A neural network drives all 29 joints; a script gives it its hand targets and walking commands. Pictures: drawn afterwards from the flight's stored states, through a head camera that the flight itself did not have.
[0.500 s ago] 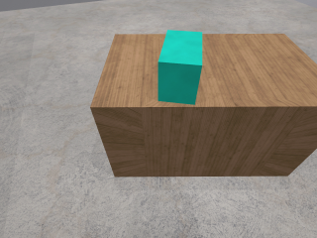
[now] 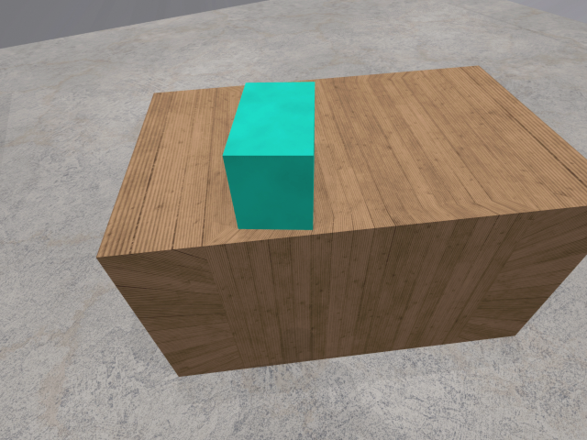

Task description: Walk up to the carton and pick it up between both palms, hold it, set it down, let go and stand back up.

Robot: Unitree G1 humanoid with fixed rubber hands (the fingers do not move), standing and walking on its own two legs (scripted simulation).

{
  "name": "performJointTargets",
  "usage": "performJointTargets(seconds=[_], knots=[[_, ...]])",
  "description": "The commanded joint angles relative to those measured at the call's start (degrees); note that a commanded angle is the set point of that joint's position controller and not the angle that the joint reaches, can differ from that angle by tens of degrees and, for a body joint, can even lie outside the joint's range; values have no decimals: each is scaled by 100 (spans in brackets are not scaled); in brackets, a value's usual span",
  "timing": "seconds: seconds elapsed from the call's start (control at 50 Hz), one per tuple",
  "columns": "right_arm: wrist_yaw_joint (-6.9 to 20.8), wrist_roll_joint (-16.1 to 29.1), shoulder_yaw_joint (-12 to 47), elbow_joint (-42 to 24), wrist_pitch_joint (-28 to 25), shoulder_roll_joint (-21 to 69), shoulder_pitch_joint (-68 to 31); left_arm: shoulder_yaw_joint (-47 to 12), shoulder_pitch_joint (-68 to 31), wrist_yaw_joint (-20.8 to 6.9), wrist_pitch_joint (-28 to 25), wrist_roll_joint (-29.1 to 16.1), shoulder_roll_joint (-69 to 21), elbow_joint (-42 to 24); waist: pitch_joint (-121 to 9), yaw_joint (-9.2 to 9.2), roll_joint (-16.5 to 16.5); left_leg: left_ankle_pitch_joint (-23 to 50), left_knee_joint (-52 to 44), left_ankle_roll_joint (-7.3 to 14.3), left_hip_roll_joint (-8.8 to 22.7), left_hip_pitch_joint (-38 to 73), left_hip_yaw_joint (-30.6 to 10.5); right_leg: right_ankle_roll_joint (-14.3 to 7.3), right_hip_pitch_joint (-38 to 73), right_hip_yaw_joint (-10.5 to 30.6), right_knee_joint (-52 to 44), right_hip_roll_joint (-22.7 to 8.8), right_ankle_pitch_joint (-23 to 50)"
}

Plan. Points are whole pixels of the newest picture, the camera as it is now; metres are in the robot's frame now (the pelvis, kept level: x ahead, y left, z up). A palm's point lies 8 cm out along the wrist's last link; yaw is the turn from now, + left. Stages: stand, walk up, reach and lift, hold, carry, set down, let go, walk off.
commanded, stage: walk up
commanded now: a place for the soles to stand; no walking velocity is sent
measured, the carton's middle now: (277, 153) +0.74 +0.07 -0.01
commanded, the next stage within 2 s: none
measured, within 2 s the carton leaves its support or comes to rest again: neither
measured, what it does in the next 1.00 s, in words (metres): walks ahead: left foot, then right foot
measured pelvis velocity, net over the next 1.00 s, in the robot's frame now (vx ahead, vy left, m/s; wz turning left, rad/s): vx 0.36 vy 0.02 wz -0.03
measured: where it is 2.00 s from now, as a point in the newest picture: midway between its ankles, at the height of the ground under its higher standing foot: (300, 429)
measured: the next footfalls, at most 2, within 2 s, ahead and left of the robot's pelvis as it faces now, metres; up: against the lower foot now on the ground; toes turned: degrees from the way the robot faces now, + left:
left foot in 0.22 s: +0.25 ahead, +0.17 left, +0.00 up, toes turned +2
right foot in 0.64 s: +0.41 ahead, -0.09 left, +0.00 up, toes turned -5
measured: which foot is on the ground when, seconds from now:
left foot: up 0.00-0.20, down 0.22-0.66, up 0.68-0.92, down 0.94-1.00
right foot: down 0.00-0.24, up 0.26-0.62, down 0.64-1.00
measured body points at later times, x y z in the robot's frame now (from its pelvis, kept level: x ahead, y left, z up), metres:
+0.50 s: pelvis +0.23 +0.06 +0.01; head +0.27 +0.06 +0.45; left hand +0.33 +0.31 -0.13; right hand +0.13 -0.18 -0.12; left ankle +0.21 +0.16 -0.74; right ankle +0.29 -0.09 -0.68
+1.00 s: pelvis +0.36 +0.02 -0.01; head +0.38 +0.03 +0.44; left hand +0.43 +0.28 -0.16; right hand +0.41 -0.23 -0.14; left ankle +0.39 +0.14 -0.74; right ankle +0.39 -0.07 -0.73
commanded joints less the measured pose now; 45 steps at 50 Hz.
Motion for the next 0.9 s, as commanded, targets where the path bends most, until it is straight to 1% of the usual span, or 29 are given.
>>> performJointTargets(seconds=[0.0, 0.1, 0.14, 0.18, 0.2, 0.22, 0.24, 0.26, 0.28, 0.3, 0.32, 0.34, 0.4, 0.44, 0.46, 0.52, 0.56, 0.58, 0.6, 0.62, 0.64, 0.66, 0.68, 0.7, 0.76, 0.78, 0.82, 0.84, 0.88], knots=[[64, -7, -106, -296, -6, -384, 271, 130, 392, -11, -183, -36, 927, -43, 728, -103, -853, 886, -724, -146, 225, -677, -217, -916, -389, 1465, -1823, -1116, -1008], [109, 73, -123, -659, -62, -213, -123, 192, 268, -69, -177, 76, 1300, -99, 781, -152, -912, 1552, -2057, -63, 172, 494, 16, -846, -1095, 1119, -1737, -1286, -1393], [70, 63, -198, -661, -126, -273, 121, 159, 304, -99, -165, 110, 1238, -110, 838, -249, -544, 1618, -2378, 54, -46, 1163, 203, -764, -1245, 1053, -1338, -1226, -1312], [-22, 28, -340, -428, -174, -422, 1039, 119, 198, -144, -98, 177, 1169, -112, 586, -644, -130, 1372, -2784, 68, -154, 2228, 120, -552, -1389, 671, 85, -835, -1128], [-104, 24, -447, -331, -251, -813, 1642, -15, 534, -177, -75, 154, 816, -99, 112, -702, 733, 481, -3285, 120, 558, 2751, -959, -341, -1474, 177, 1807, -284, -966], [-163, 90, -506, -451, -241, -1234, 1919, -99, 903, -178, -17, 116, 577, -275, -139, -586, 1543, -328, -4347, 309, 1725, 2881, -3250, -35, -2074, 142, 3219, 124, -1858], [-214, 267, -573, -474, -145, -1471, 1708, -69, 844, -132, 63, 50, 695, -395, 125, -526, 1396, -1335, -5185, 715, 2171, 2535, -4610, 28, -2496, 398, 3729, 62, -1897], [-238, 312, -511, -556, -120, -1255, 1424, -49, 448, -115, 64, 52, 860, -476, 701, -473, 716, -1386, -5276, 809, 2136, 2082, -4213, 27, -2658, 539, 4093, -174, -1556], [-239, 245, -469, -571, -136, -1100, 1105, -88, 82, -130, 12, 53, 740, -537, 903, -484, 604, -671, -5100, 1034, 1911, 1968, -3403, 47, -2895, 468, 4129, -260, -1341], [-225, 149, -359, -608, -179, -818, 1137, -50, -101, -144, -26, 61, 786, -591, 795, -481, 177, 474, -4858, 1008, 1704, 1984, -2773, 54, -2718, 483, 3877, -371, -1050], [-193, 162, -270, -597, -255, -614, 1167, -41, -88, -141, -32, 83, 747, -527, 655, -368, 143, 1414, -4743, 924, 1573, 1812, -2058, 61, -2408, 447, 3472, -444, -794], [-168, 115, -265, -552, -296, -507, 1172, -59, -2, -167, -2, 129, 629, -537, 513, -309, 513, 1938, -4651, 932, 1473, 1792, -1798, 140, -2191, 351, 3297, -489, -744], [-149, 83, -208, -426, -420, -416, 1476, -91, -384, -235, 3, 142, 533, -676, 155, -317, 400, 3926, -4297, 1083, 1190, 2140, -958, 182, -2086, 60, 2765, -407, -228], [-127, 55, -180, -344, -432, -357, 1588, -152, -867, -285, 8, 146, 347, -874, 229, -293, 242, 4455, -4128, 1038, 1019, 2065, -599, 232, -1977, -174, 2128, -331, 212], [-124, 22, -201, -390, -418, -456, 1571, -183, -978, -302, 26, 128, 298, -940, 53, -305, 284, 4154, -4044, 1071, 905, 2068, -333, 198, -1766, -273, 1736, -287, 356], [-124, 12, -189, -465, -340, -549, 1517, -183, -1244, -262, 37, 123, 352, -1083, 269, -334, 610, 3488, -3811, 975, 932, 1466, -226, 127, -875, -513, 776, -180, 992], [-144, 34, -192, -462, -280, -620, 1704, -147, -1106, -199, 50, 141, 450, -925, 258, -282, 151, 3298, -3484, 877, 937, 1163, -339, 29, -200, -711, 437, 36, 1393], [-174, 51, -133, -557, -228, -622, 1593, -79, -713, -148, 44, 147, 556, -841, 88, -50, 231, 3186, -3073, 720, 916, 1070, -395, -61, 310, -552, -32, -54, 1708], [-163, 118, -54, -481, -196, -393, 1808, 24, -280, -88, 36, 152, 840, -731, -288, 100, -187, 2741, -2315, 533, 629, 737, -205, -132, 1205, -320, -66, -171, 1787], [-174, 138, 73, -525, -157, -120, 2027, 188, 133, -35, 30, 160, 1301, -691, -683, 276, -876, 1215, -1103, 208, 230, 260, -56, -378, 1845, 995, -268, -1332, 2434], [-251, 292, 200, -515, -8, 200, 2459, 170, 74, -9, 98, 2, 1413, -817, -887, 136, -1360, -1232, 82, 17, -355, 141, 2, -1082, 1592, 2319, -705, -2330, 2252], [-327, 247, 65, -547, 119, -69, 2161, 212, -323, 66, 192, -260, 1427, -869, -653, 97, -949, -1310, 699, 55, -245, -63, -306, -1540, 919, 2915, -1382, -2503, 648], [-317, 138, -22, -724, 159, -315, 1690, 144, -604, 119, 236, -302, 1247, -974, -164, 101, -639, -1193, 833, 37, -170, -298, -401, -1443, 560, 2485, -1605, -2261, -79], [-301, 107, -34, -800, 124, -215, 1485, 113, -763, 147, 242, -266, 1108, -932, 17, 80, -676, -1028, 753, 38, -134, -290, -472, -1405, 355, 1960, -1546, -2016, 131], [-246, 112, -59, -690, 66, 20, 1644, 5, -1357, 105, 205, -104, 813, -891, 133, -358, -654, -446, -503, -15, -78, 753, -252, -991, -737, 471, -1320, -1369, 1236], [-253, 154, -30, -671, 52, 178, 1645, -52, -1425, 109, 196, -78, 744, -901, 54, -327, -475, -350, -985, -20, -136, 784, -127, -1039, -640, 297, -1100, -1320, 2024], [-278, 188, -46, -730, 28, 144, 1406, -97, -1405, 61, 225, -59, 825, -785, -132, -316, -616, 185, -1722, 26, -119, 1093, -56, -1016, -568, 281, -683, -1325, 2726], [-304, 198, -38, -746, 25, 188, 1364, -59, -1492, 39, 263, -42, 945, -760, -285, -375, -729, 846, -2096, 62, -136, 1484, 22, -973, -724, 158, -483, -1244, 2510], [-344, 253, -112, -878, 18, -41, 1058, -126, -1663, 11, 332, -139, 1055, -769, -259, -424, -405, 2186, -2873, 126, -152, 1850, -23, -733, -1089, 176, -196, -1249, 1957]])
